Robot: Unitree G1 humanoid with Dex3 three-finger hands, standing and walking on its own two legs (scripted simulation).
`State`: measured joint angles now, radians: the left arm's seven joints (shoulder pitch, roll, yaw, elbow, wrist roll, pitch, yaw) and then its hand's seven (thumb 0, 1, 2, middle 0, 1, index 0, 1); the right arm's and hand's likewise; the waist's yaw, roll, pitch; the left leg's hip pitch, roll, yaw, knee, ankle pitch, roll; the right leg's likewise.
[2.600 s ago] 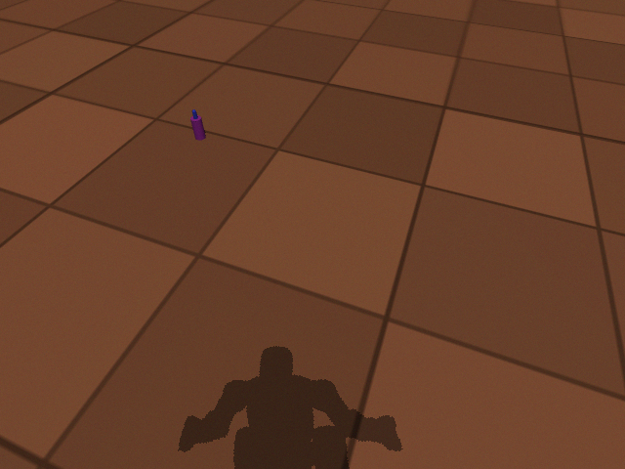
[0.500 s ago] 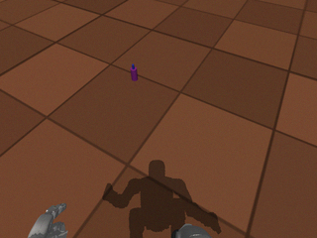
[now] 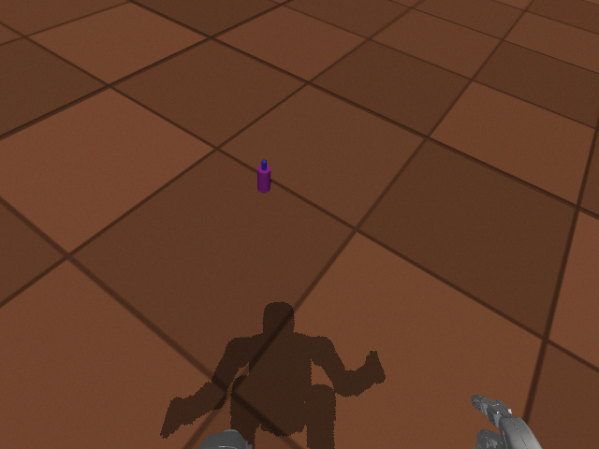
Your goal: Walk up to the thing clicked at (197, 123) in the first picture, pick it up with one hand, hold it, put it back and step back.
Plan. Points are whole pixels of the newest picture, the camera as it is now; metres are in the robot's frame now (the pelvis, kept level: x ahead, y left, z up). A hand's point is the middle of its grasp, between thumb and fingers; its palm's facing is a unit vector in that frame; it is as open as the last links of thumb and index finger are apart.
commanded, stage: walk up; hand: left
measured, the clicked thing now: (264, 174) +1.23 +0.15 -0.67
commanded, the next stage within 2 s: none
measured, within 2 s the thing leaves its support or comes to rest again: neither
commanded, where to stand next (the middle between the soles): +0.88 -0.08 m, yaw +0 degrees
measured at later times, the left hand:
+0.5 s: hand (194, 306) +0.33 +0.18 -0.10, palm faces -0.02 -0.91 -0.40, open 7.4 cm
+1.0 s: hand (190, 269) +0.44 +0.22 -0.16, palm faces -0.02 -0.95 -0.32, open 7.4 cm
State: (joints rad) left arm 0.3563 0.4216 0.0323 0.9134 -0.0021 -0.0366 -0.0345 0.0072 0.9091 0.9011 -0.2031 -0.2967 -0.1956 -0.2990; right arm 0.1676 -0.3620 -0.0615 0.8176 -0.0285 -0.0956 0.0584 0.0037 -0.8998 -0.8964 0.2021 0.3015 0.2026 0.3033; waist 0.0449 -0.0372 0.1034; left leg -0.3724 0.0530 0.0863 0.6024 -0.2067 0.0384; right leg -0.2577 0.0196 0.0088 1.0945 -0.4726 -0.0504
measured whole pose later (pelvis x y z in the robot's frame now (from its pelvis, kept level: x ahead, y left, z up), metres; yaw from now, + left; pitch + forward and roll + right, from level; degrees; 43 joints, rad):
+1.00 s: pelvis +0.42 -0.05 +0.00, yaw +1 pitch -4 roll -2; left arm 0.36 0.41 0.04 0.89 0.01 -0.03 -0.03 0.01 0.91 0.90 -0.20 -0.30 -0.20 -0.30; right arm 0.23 -0.38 -0.06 0.83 -0.02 -0.08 0.06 0.01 -0.90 -0.90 0.20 0.30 0.20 0.30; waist 0.02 -0.03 0.11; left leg -0.35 0.03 0.07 0.61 -0.20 0.05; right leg -0.25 0.00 -0.02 1.05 -0.49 -0.04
